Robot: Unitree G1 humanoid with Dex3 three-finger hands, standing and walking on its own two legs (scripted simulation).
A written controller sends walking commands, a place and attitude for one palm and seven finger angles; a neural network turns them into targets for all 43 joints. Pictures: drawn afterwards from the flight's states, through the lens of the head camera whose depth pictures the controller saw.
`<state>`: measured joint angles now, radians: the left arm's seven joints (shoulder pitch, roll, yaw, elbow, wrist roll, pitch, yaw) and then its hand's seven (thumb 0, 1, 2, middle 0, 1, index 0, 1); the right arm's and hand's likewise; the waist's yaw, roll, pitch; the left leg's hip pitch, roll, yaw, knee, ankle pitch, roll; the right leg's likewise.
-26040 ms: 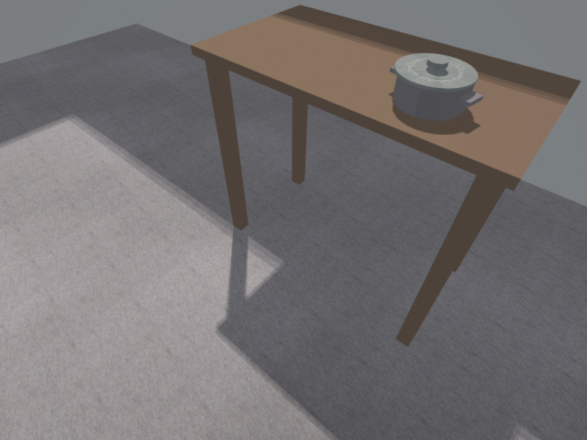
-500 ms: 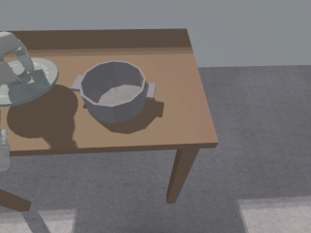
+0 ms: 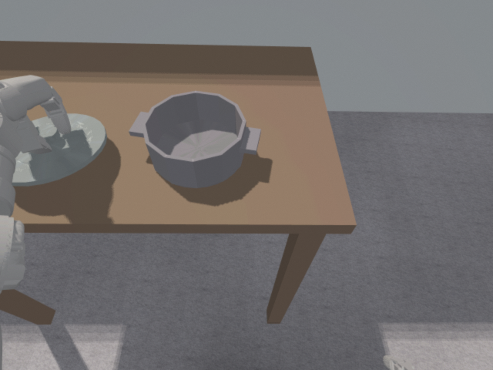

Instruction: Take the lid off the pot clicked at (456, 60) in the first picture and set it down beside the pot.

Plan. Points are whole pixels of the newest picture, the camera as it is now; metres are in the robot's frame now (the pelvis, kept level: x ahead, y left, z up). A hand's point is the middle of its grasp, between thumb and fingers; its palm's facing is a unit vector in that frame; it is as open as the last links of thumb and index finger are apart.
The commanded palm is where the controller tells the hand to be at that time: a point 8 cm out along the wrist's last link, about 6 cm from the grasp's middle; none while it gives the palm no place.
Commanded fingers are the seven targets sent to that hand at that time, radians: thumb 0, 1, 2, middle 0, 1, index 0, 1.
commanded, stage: lower the lid onto the table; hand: left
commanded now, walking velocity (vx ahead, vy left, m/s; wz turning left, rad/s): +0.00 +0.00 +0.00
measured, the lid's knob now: (43, 135) +0.46 +0.33 +0.12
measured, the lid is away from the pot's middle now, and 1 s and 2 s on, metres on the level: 0.25 0.23 0.23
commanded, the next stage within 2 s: open the fingers wide in 0.42 s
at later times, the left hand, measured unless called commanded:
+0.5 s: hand (46, 134) +0.46 +0.32 +0.13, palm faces -0.45 -0.16 -0.88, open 7.4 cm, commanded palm +0.47 +0.32 +0.19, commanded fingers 0.00 0.67 0.98 -0.88 -1.00 -0.89 -1.01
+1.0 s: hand (51, 137) +0.45 +0.31 +0.13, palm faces -0.40 -0.06 -0.92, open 7.5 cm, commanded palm +0.47 +0.30 +0.19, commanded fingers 0.00 0.20 0.86 -0.59 -0.83 -0.59 -0.84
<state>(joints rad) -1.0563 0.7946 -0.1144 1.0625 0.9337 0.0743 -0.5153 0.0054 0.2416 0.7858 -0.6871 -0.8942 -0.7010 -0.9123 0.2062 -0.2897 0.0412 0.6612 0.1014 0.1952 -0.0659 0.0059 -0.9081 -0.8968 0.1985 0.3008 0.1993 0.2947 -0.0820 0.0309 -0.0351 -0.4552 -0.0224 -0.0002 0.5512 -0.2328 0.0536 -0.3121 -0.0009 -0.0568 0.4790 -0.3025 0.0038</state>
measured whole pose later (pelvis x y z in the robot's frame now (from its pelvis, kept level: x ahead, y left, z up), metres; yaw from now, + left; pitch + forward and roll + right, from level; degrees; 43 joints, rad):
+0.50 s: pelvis +0.00 +0.01 +0.00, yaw -2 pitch +10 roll -2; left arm -1.07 0.83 -0.07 1.16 0.96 0.00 -0.47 0.01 0.23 0.77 -0.70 -0.91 -0.71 -0.93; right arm 0.30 -0.30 0.03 0.70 0.10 0.19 -0.08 0.01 -0.91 -0.90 0.20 0.30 0.20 0.29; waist -0.12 0.03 -0.05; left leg -0.51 -0.01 0.02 0.60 -0.26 0.06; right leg -0.38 0.01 -0.03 0.52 -0.31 0.01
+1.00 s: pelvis -0.01 +0.00 -0.01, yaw -1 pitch +10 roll -2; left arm -1.00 0.81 -0.07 1.03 0.97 -0.09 -0.43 0.00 0.25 0.82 -0.65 -0.89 -0.66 -0.90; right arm 0.25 -0.29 0.02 0.67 0.10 0.24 -0.09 0.00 -0.91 -0.90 0.20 0.30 0.20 0.29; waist -0.09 0.03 -0.06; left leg -0.55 -0.01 0.02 0.63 -0.26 0.06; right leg -0.41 0.01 -0.04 0.55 -0.32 0.01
